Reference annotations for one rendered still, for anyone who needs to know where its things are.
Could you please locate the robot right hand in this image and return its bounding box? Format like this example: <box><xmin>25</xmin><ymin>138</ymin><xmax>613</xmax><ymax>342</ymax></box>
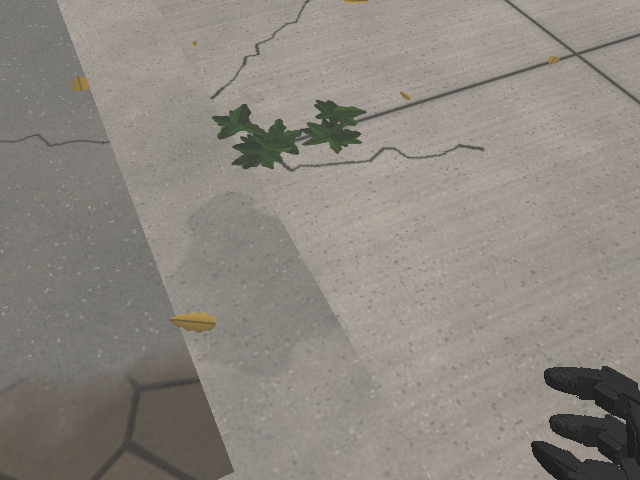
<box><xmin>531</xmin><ymin>366</ymin><xmax>640</xmax><ymax>480</ymax></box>

